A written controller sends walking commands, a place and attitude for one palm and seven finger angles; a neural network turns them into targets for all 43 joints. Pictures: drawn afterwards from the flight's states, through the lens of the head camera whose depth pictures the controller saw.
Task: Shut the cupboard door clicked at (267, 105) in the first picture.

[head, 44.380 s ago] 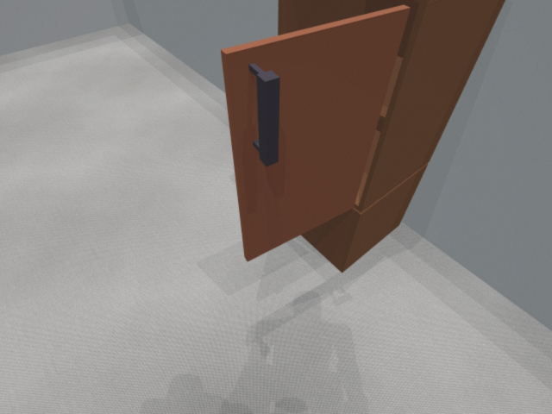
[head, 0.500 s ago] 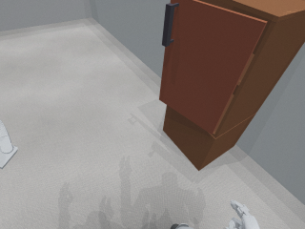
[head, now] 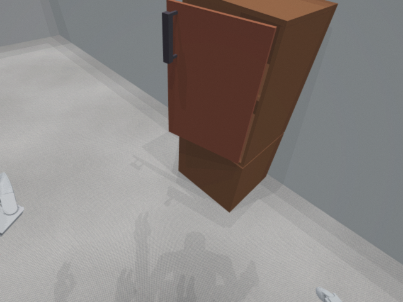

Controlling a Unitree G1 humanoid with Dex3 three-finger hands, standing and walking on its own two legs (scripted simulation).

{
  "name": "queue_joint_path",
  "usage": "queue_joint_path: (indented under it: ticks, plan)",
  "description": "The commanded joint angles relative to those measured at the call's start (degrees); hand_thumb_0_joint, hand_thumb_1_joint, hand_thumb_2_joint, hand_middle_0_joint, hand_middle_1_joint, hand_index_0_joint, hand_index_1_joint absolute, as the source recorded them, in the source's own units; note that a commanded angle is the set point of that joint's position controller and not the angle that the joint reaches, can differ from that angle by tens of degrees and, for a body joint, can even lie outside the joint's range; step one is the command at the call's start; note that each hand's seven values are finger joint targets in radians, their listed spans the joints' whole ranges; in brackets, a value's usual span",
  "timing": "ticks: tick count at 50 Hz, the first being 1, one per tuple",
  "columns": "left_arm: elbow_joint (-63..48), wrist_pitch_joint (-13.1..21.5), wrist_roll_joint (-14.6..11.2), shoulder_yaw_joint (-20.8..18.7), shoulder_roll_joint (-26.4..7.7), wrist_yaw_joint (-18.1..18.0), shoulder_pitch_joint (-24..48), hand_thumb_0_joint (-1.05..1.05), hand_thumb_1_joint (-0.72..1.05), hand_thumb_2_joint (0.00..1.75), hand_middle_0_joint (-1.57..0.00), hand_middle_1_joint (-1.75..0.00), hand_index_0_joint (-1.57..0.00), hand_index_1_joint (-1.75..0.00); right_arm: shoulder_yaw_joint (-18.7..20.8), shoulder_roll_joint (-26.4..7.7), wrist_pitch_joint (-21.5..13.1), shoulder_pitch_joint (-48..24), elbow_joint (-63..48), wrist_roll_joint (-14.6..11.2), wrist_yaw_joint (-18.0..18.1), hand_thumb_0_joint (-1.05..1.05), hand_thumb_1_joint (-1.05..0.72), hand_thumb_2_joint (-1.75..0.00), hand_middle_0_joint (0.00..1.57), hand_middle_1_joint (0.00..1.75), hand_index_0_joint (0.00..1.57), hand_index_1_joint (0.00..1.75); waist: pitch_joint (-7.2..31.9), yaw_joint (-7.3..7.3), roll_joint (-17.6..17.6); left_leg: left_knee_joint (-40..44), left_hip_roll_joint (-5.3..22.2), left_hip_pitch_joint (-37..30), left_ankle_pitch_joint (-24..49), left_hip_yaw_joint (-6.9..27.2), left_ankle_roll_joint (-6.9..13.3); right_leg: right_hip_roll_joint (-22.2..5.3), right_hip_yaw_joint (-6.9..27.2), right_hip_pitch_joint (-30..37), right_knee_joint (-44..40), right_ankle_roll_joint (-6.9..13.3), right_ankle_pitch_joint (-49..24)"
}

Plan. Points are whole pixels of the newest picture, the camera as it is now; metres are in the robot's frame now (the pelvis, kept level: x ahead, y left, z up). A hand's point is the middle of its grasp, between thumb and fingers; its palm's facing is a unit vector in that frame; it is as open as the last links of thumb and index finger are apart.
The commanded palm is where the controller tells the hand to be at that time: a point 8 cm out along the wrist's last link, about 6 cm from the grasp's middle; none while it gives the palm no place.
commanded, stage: stop stepping back and stand still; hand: left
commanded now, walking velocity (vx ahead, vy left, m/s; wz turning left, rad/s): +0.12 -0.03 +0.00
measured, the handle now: (171, 37) +0.94 +0.13 +0.15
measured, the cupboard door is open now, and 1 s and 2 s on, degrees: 13 13 13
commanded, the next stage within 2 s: let the arm hang, fingers relaxed in 0.20 s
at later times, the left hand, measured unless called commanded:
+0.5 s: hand out of the picture +0.14 +0.20 -0.09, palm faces +0.01 -0.95 -0.30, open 7.4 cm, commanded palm none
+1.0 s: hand out of the picture -0.03 +0.19 -0.16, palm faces +0.01 -0.97 -0.26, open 7.3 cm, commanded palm none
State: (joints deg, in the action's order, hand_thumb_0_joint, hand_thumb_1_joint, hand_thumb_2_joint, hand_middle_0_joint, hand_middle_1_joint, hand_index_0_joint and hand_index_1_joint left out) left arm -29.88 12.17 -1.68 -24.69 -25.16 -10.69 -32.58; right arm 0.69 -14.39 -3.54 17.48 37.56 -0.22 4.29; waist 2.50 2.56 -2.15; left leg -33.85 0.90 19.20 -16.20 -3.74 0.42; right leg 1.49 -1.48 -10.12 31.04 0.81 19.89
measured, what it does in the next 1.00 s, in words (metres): stands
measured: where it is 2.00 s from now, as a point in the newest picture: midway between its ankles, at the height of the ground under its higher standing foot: outside the picture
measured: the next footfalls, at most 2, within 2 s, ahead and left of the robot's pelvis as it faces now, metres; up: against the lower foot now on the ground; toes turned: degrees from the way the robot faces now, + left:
none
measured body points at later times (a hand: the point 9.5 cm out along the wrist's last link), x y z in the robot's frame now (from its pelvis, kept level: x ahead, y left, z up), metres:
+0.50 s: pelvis -0.01 +0.00 +0.00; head -0.02 -0.02 +0.45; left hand +0.14 +0.25 -0.07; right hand +0.12 -0.25 -0.12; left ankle +0.05 +0.09 -0.73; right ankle -0.03 -0.10 -0.73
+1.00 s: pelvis -0.01 -0.01 +0.01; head -0.01 -0.02 +0.46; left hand -0.03 +0.24 -0.14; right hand -0.01 -0.23 -0.15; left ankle +0.05 +0.09 -0.73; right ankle -0.03 -0.10 -0.73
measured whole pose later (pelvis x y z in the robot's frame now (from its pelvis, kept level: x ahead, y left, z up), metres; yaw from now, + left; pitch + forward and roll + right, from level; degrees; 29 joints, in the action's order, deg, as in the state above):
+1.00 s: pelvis -0.01 -0.01 +0.01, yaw +0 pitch -3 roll -1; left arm 64.0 -0.4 0.6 -0.5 -11.3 -1.6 -19.5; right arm -0.4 -10.2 1.7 17.3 62.7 0.8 1.5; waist -1.2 0.9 2.2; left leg -24.2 0.6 13.4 -8.2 -4.2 1.9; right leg 2.1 -3.1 -5.3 22.6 2.3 14.8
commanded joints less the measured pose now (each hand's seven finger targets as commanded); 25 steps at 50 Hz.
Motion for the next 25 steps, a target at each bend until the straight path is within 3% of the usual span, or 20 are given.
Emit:
queue_joint_path:
  ticks: [1,2,3,4,6,8,10,12,14,15,16,17,18,20,22,23,25]
  plan:
    - [-11.13,4.14,-0.49,-7.05,-9.85,-1.25,4.01,0.00,0.90,0.90,-0.20,-0.30,-0.20,-0.30,2.79,-6.27,-4.59,-8.20,-9.61,-0.11,1.34,0.00,-0.90,-0.90,0.20,0.30,0.20,0.30,-2.34,-1.41,12.68,15.32,9.43,-8.08,-7.65,15.21,4.60,-3.70,3.66,-12.67,0.34,1.18,5.94]
    - [-10.21,4.31,-0.37,-7.81,-10.20,-1.34,3.94,0.00,0.90,0.90,-0.20,-0.30,-0.20,-0.30,2.26,-6.14,-4.84,-8.67,-9.80,-0.23,1.41,0.00,-0.90,-0.90,0.20,0.30,0.20,0.30,-2.37,-1.82,15.74,21.19,13.31,-4.37,-16.32,22.04,6.06,-0.69,0.69,-10.52,4.43,-0.21,6.17]
    - [-8.39,4.07,0.03,-8.35,-10.86,-1.15,4.91,0.00,0.90,0.90,-0.20,-0.30,-0.20,-0.30,1.52,-5.31,-5.03,-9.31,-9.40,0.35,1.78,0.00,-0.90,-0.90,0.20,0.30,0.20,0.30,-3.65,-1.41,18.37,26.62,15.31,0.88,-24.93,24.70,5.97,-0.53,0.33,-8.09,9.33,-0.48,6.80]
    - [-7.89,3.83,0.39,-8.19,-10.48,-1.01,6.73,0.00,0.90,0.90,-0.20,-0.30,-0.20,-0.30,1.36,-4.87,-5.30,-8.54,-9.39,0.83,1.92,0.00,-0.90,-0.90,0.20,0.30,0.20,0.30,-5.85,-1.37,16.67,28.91,15.51,4.62,-25.57,25.05,5.41,-0.73,0.55,-6.83,11.89,-0.43,6.32]
    - [-9.04,4.01,0.54,-7.43,-10.33,-0.58,9.53,0.00,0.90,0.90,-0.20,-0.30,-0.20,-0.30,1.61,-4.57,-6.18,-8.00,-8.74,0.91,1.54,0.00,-0.90,-0.90,0.20,0.30,0.20,0.30,-4.92,-1.83,13.01,27.61,13.90,2.86,-19.03,20.31,3.80,-0.65,-0.29,-4.88,7.82,-0.32,4.70]
    - [-7.33,3.30,0.14,-5.39,-8.11,-0.40,6.44,0.00,0.90,0.90,-0.20,-0.30,-0.20,-0.30,1.19,-4.40,-6.28,-7.91,-8.61,0.63,1.33,0.00,-0.90,-0.90,0.20,0.30,0.20,0.30,-2.40,-1.85,9.72,24.05,12.12,-0.28,-12.07,15.10,3.13,-0.82,-1.04,-1.46,-1.26,-0.56,1.55]
    - [-7.11,2.27,-0.22,-4.88,-7.59,-0.02,3.28,0.00,0.90,0.90,-0.20,-0.30,-0.20,-0.30,1.10,-4.37,-6.02,-8.14,-9.11,0.20,1.04,0.00,-0.90,-0.90,0.20,0.30,0.20,0.30,0.28,-1.70,7.99,21.15,9.26,-1.40,-10.13,10.83,1.58,-0.87,-0.76,2.06,-7.96,-0.18,-1.80]
    - [-7.14,1.64,-0.61,-4.93,-7.36,0.23,1.58,0.00,0.90,0.90,-0.20,-0.30,-0.20,-0.30,0.93,-4.05,-5.32,-8.40,-9.63,0.34,0.71,0.00,-0.90,-0.90,0.20,0.30,0.20,0.30,2.29,-1.42,7.28,17.93,6.97,-0.35,-8.23,8.24,0.32,-2.49,1.57,4.06,-9.66,0.88,-3.23]
    - [-7.91,1.67,-0.87,-6.56,-8.86,0.07,3.22,0.00,0.90,0.90,-0.20,-0.30,-0.20,-0.30,0.71,-3.94,-4.97,-8.63,-9.72,0.80,0.63,0.00,-0.90,-0.90,0.20,0.30,0.20,0.30,2.93,-1.52,6.70,15.85,6.12,-0.86,-5.59,7.93,0.07,-4.15,4.02,2.83,-10.22,1.57,-4.43]
    - [34.56,-7.46,3.69,17.90,2.70,8.78,5.78,0.00,0.90,0.90,-0.20,-0.30,-0.20,-0.30,2.67,-12.86,-7.12,-12.02,1.24,-0.72,-4.59,0.00,-0.90,-0.90,0.20,0.30,0.20,0.30,-0.97,-0.77,2.93,1.48,5.98,-0.82,16.55,5.64,0.73,-9.27,2.31,-5.38,-3.72,2.05,-21.59]
    - [36.46,-11.87,3.09,18.53,5.78,9.60,6.49,0.00,0.90,0.90,-0.20,-0.30,-0.20,-0.30,3.31,-8.52,-4.11,-7.21,1.88,-0.82,-4.35,0.00,-0.90,-0.90,0.20,0.30,0.20,0.30,4.28,-0.48,0.17,0.49,6.60,-7.24,21.71,5.06,-0.10,-9.35,5.81,-6.76,-4.34,2.50,-25.02]
    - [35.51,-13.04,2.80,19.28,6.31,9.75,6.71,0.00,0.90,0.90,-0.20,-0.30,-0.20,-0.30,3.08,-8.15,-3.12,-5.86,0.97,-0.49,-4.07,0.00,-0.90,-0.90,0.20,0.30,0.20,0.30,4.23,-0.59,0.59,0.21,6.81,-8.28,20.86,5.02,0.03,-9.12,4.61,-7.82,-3.88,2.33,-22.58]
    - [37.17,-12.66,2.84,19.95,6.27,9.89,8.61,0.00,0.90,0.90,-0.20,-0.30,-0.20,-0.30,2.68,-8.29,-2.42,-6.00,1.48,-0.08,-3.97,0.00,-0.90,-0.90,0.20,0.30,0.20,0.30,5.37,-1.13,-1.82,0.01,6.81,-7.15,20.17,5.94,0.83,-8.54,4.10,-8.05,-2.77,2.57,-19.77]
    - [42.59,-11.98,3.21,20.01,4.06,10.06,12.08,0.00,0.90,0.90,-0.20,-0.30,-0.20,-0.30,1.95,-8.91,-0.59,-6.55,1.98,0.33,-3.93,0.00,-0.90,-0.90,0.20,0.30,0.20,0.30,4.17,-1.44,-8.00,-0.46,6.13,-6.03,19.81,7.65,2.08,-8.26,4.69,-7.97,-2.55,3.26,-17.73]
    - [48.29,-11.95,3.13,20.47,2.84,10.01,14.61,0.00,0.90,0.90,-0.20,-0.30,-0.20,-0.30,1.42,-8.57,0.84,-7.56,2.05,0.69,-3.86,0.00,-0.90,-0.90,0.20,0.30,0.20,0.30,1.88,-1.47,-11.47,-0.34,4.68,-5.40,16.83,7.45,2.16,-9.60,6.15,-8.71,-4.20,4.27,-17.07]
    - [51.75,-12.02,3.12,20.81,3.06,9.85,15.64,0.00,0.90,0.90,-0.20,-0.30,-0.20,-0.30,1.13,-7.75,1.60,-7.64,2.83,1.01,-3.85,0.00,-0.90,-0.90,0.20,0.30,0.20,0.30,0.53,-1.32,-11.61,-0.09,3.68,-5.61,14.43,7.31,1.95,-10.23,7.28,-9.63,-5.64,4.86,-15.08]
    - [58.39,-12.61,2.87,21.90,4.42,9.48,17.14,0.00,0.90,0.90,-0.20,-0.30,-0.20,-0.30,0.27,-5.46,3.22,-6.91,4.89,1.60,-3.95,0.00,-0.90,-0.90,0.20,0.30,0.20,0.30,-2.74,-0.92,-7.77,1.03,2.58,-6.55,9.67,6.82,1.33,-10.54,8.20,-12.98,-9.04,5.07,-4.21]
